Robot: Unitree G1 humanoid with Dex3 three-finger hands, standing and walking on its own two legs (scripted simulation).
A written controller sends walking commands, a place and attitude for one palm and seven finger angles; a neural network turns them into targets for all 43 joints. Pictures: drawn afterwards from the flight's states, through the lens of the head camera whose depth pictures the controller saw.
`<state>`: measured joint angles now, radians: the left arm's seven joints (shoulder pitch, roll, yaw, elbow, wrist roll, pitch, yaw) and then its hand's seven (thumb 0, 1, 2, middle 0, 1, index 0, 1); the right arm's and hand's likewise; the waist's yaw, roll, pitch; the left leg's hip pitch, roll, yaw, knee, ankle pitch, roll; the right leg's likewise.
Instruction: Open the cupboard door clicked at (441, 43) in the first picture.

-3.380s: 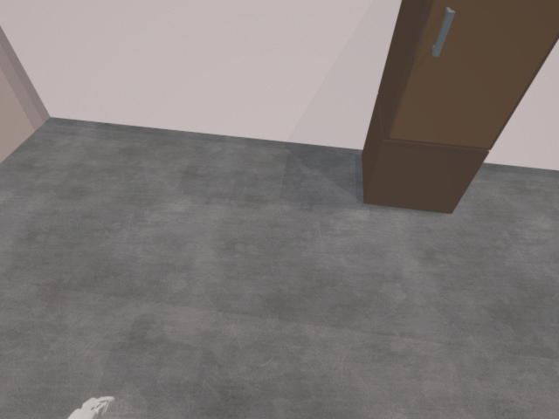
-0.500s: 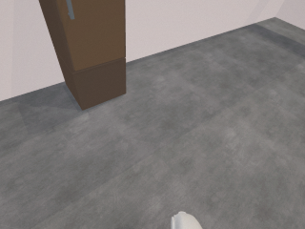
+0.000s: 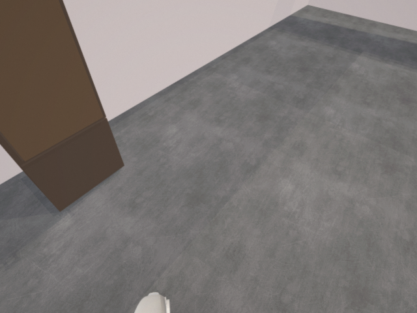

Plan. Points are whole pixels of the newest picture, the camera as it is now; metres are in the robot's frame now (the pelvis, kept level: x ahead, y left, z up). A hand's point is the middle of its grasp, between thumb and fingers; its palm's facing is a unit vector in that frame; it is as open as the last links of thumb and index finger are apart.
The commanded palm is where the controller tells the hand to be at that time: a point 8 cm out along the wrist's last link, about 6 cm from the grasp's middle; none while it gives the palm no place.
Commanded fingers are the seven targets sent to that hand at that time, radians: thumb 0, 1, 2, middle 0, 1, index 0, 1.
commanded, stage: walk to a spot facing it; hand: left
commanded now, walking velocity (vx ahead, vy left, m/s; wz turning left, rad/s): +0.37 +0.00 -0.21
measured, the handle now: out of the picture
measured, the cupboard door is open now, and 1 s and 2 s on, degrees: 0 0 0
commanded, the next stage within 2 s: turn to face it in 0.68 s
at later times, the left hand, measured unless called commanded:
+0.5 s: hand (121, 272) +0.25 +0.22 -0.17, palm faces -0.09 -0.99 -0.14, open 7.4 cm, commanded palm none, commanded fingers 0.00 0.90 0.90 -0.20 -0.30 -0.20 -0.30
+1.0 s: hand (190, 178) +0.53 +0.07 -0.15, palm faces -0.27 -0.93 -0.23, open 7.2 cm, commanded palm none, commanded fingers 0.00 0.90 0.90 -0.20 -0.30 -0.20 -0.30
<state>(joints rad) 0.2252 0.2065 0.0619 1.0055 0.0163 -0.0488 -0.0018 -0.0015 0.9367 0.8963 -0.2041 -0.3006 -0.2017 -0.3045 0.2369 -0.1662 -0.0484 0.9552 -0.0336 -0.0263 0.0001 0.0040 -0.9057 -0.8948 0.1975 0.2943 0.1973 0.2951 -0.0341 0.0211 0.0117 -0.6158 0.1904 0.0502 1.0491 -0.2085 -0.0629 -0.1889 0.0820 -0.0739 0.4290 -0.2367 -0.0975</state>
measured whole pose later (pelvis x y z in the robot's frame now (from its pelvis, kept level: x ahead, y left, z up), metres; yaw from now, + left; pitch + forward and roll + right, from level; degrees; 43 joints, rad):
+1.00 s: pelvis +0.38 -0.07 +0.00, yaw -17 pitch -1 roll +0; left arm 0.16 0.16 0.05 1.01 0.01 -0.05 0.02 0.00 0.95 0.90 -0.20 -0.30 -0.20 -0.30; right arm 0.25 -0.16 -0.05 1.02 -0.02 0.00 -0.03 0.01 -0.92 -0.89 0.20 0.29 0.20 0.30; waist -0.05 0.04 0.02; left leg -0.55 0.14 0.06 1.06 -0.28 -0.05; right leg -0.22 0.01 -0.20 0.45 -0.22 -0.08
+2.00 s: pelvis +0.45 -0.13 +0.00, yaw +18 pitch +0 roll +2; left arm 0.21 0.16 0.03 0.88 0.02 0.00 0.02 0.01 0.91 0.90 -0.21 -0.30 -0.20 -0.30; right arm 0.19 -0.28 -0.10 0.94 -0.03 0.08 0.02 0.01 -0.90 -0.90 0.20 0.29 0.20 0.30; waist -0.03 0.03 0.07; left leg -0.51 0.04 0.00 1.13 -0.37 -0.09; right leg -0.17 -0.11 -0.21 0.49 -0.31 -0.02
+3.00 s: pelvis +0.47 -0.11 +0.00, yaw +47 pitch -1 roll +2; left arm 0.20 0.16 0.02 0.91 0.02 0.01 0.02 0.01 0.91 0.90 -0.21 -0.30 -0.20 -0.30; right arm 0.24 -0.25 -0.08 0.99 -0.02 0.08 0.01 0.01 -0.90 -0.89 0.20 0.29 0.20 0.30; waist -0.03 0.05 0.05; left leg -0.46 0.01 -0.04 1.13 -0.39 -0.06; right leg -0.18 -0.07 -0.13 0.49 -0.29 -0.01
